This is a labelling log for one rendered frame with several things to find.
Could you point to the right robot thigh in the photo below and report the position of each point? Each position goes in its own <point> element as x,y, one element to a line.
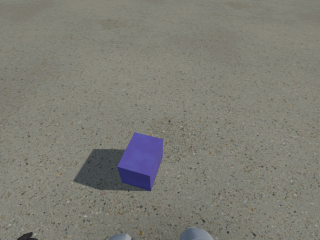
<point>195,234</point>

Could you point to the carton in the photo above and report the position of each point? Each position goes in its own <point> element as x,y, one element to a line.
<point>141,160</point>

